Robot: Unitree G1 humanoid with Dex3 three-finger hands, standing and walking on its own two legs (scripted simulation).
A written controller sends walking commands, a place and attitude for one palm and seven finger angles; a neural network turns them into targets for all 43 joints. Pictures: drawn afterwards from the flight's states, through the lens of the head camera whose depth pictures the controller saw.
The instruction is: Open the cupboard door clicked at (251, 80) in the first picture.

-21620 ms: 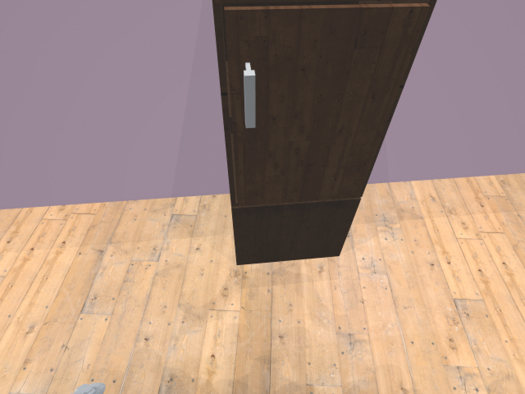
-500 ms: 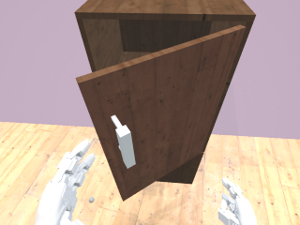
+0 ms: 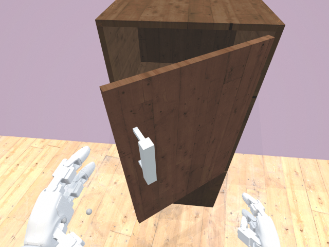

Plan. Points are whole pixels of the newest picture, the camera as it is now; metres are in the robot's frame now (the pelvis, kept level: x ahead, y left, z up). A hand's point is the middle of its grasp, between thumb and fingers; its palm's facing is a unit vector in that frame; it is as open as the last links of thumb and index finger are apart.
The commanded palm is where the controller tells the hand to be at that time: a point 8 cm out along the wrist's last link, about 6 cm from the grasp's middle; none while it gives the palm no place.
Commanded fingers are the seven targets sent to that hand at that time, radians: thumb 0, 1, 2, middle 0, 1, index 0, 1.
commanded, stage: draw the hand back to the body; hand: left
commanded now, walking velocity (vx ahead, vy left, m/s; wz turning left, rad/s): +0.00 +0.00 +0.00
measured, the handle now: (143, 156) +0.28 +0.08 +0.12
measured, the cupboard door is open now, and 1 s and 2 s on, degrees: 37 37 37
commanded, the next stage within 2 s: step back with the hand held close in 1.32 s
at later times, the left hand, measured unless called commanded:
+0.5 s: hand (55, 187) +0.18 +0.21 +0.16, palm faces +0.29 -0.90 -0.33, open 14.4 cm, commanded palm +0.13 +0.26 +0.18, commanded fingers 0.00 0.17 0.58 -0.17 -0.30 -0.17 -0.30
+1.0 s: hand (32, 155) +0.21 +0.25 +0.20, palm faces +0.45 -0.80 -0.39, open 8.5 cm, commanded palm +0.16 +0.29 +0.22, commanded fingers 0.00 0.90 0.90 -0.20 -0.30 -0.20 -0.30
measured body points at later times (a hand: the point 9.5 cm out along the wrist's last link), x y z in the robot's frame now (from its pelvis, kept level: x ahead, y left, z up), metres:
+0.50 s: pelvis +0.01 +0.01 +0.03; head -0.01 +0.00 +0.48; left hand +0.16 +0.26 +0.18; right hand +0.20 -0.20 -0.03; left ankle -0.01 +0.09 -0.70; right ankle +0.01 -0.11 -0.70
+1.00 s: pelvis +0.02 -0.01 +0.04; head +0.00 -0.02 +0.49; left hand +0.18 +0.29 +0.22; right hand +0.21 -0.22 -0.03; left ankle -0.01 +0.09 -0.70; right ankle +0.01 -0.11 -0.70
